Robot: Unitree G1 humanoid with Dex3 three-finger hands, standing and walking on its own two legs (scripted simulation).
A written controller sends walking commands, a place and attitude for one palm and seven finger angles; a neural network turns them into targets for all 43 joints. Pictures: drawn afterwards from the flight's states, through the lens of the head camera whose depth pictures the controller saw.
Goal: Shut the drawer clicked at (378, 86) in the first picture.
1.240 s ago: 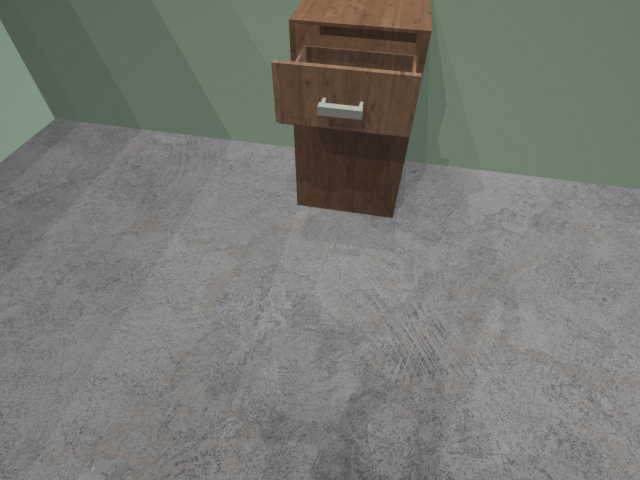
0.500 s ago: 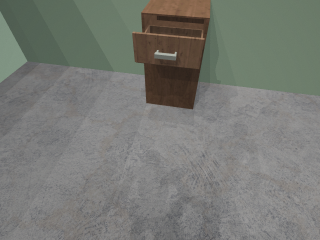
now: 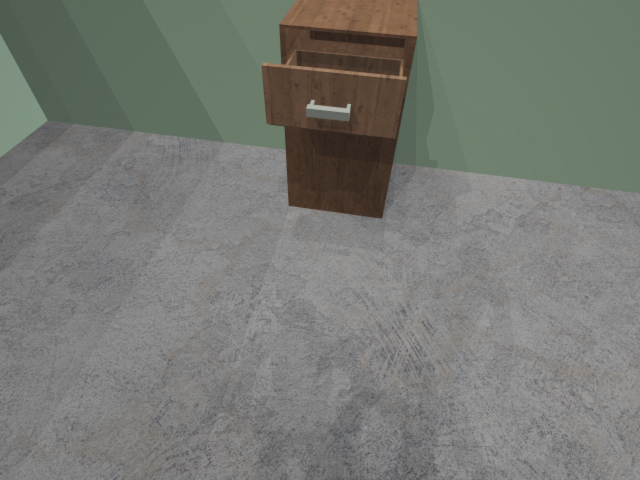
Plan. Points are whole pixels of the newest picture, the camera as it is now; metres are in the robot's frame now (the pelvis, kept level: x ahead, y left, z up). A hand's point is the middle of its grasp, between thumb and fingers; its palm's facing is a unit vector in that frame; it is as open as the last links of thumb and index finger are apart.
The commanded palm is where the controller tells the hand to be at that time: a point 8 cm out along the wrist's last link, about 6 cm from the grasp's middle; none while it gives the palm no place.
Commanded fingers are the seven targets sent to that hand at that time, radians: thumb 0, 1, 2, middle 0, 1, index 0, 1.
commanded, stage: look at it before walking up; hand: left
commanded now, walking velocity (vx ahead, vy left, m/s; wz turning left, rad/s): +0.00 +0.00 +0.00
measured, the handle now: (329, 108) +1.06 +0.03 -0.07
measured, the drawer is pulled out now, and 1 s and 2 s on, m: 0.30 0.30 0.30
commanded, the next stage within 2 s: walk to a spot facing it in 0.20 s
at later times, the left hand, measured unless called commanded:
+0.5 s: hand out of the picture +0.05 +0.22 -0.18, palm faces -0.03 -0.97 -0.25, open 7.4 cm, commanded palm none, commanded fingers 0.00 0.90 0.90 -0.20 -0.30 -0.20 -0.30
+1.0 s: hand (244, 424) +0.24 +0.14 -0.19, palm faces -0.10 -0.98 -0.19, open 7.4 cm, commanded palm none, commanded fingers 0.00 0.90 0.90 -0.20 -0.30 -0.20 -0.30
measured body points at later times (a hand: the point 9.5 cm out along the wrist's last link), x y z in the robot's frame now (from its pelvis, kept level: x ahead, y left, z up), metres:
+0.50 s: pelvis +0.03 +0.00 -0.01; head +0.01 +0.01 +0.44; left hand +0.05 +0.27 -0.16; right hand +0.07 -0.26 -0.15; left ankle +0.01 +0.13 -0.74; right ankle +0.01 -0.12 -0.75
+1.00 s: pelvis +0.18 -0.04 -0.02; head +0.20 -0.03 +0.43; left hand +0.25 +0.19 -0.17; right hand +0.11 -0.26 -0.17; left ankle +0.16 +0.09 -0.66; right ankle +0.18 -0.14 -0.75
